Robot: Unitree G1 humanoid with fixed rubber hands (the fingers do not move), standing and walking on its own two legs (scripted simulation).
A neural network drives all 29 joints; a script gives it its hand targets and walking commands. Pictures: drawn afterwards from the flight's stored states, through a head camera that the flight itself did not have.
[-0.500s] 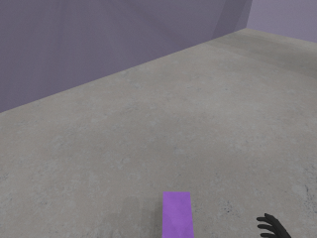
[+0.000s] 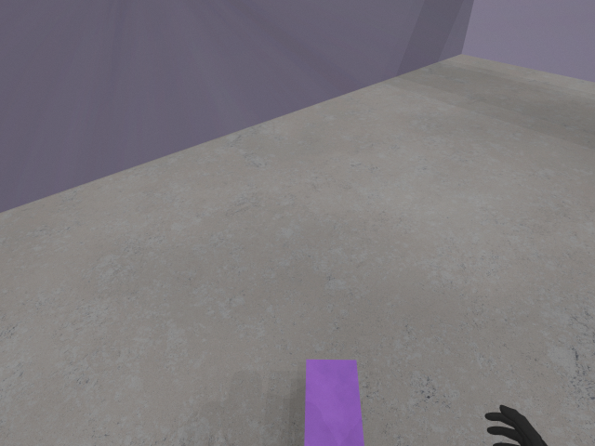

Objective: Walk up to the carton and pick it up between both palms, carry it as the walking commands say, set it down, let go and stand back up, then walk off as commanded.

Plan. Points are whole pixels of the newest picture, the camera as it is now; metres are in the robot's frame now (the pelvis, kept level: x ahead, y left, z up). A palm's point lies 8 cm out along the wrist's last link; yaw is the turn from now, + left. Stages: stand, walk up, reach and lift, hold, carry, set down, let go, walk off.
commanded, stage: walk off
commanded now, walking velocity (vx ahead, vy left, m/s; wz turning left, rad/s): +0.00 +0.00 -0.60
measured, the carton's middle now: (332, 417) +0.46 -0.04 -0.68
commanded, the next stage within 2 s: none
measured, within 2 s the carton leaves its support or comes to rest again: neither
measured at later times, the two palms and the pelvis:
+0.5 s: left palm out of the picture +0.08 +0.27 -0.10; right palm out of the picture +0.11 -0.28 -0.08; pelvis +0.00 -0.01 +0.00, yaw -1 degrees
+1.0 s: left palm out of the picture +0.11 +0.21 -0.08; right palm out of the picture +0.01 -0.32 -0.10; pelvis -0.03 -0.05 +0.01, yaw -15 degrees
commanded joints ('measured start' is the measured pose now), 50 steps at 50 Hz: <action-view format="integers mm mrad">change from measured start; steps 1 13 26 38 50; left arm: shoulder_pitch -41 -46 14 -1 173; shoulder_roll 35 98 184 24 162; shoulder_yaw -36 -13 19 -10 26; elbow -84 -127 -105 -214 -153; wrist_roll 6 20 16 16 27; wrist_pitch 28 56 58 71 42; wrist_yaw -7 -13 -6 -40 14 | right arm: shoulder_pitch -23 12 -10 -3 -120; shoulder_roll -53 -127 -59 -150 -36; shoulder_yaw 11 -24 -21 -38 -15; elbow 2 -24 -57 -22 -45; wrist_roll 13 17 16 -9 4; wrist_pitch -13 8 -7 25 52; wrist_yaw -7 -47 -33 -40 -15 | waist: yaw -9 -32 -24 -44 45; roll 61 80 -175 200 -186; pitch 126 132 105 86 -56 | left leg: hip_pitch -141 -79 -84 14 -426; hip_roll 89 166 9 318 46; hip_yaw -64 -41 86 58 61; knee -251 -207 -26 -163 421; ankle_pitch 11 -44 -94 350 -139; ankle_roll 25 17 -21 124 -52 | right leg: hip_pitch -92 -236 -244 -290 25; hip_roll -70 -51 -225 -34 -231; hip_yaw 104 116 440 -59 494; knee -126 3 -136 263 -203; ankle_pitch -2 66 314 -311 268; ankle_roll -33 14 -108 60 -118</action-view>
